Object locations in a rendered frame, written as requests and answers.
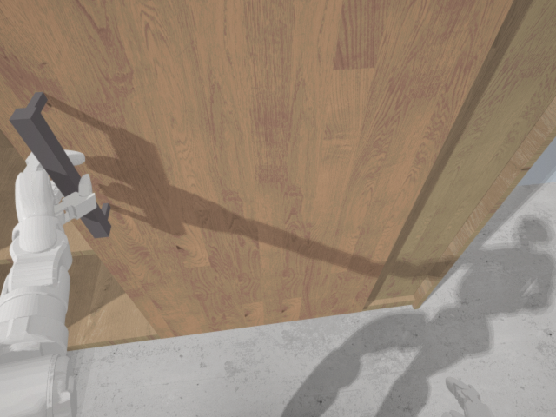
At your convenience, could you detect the right robot hand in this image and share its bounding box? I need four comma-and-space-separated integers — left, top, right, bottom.
441, 376, 494, 417

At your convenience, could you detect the robot left forearm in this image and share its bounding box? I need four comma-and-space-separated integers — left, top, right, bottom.
0, 215, 72, 364

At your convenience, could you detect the left robot upper arm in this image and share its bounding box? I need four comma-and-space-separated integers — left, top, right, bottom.
0, 354, 77, 417

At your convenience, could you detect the handle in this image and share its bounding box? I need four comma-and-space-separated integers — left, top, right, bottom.
9, 92, 111, 238

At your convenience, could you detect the left robot hand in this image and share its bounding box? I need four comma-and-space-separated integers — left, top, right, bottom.
15, 149, 96, 225

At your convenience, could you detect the wardrobe door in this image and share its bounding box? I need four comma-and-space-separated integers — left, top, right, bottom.
367, 0, 556, 301
0, 0, 514, 339

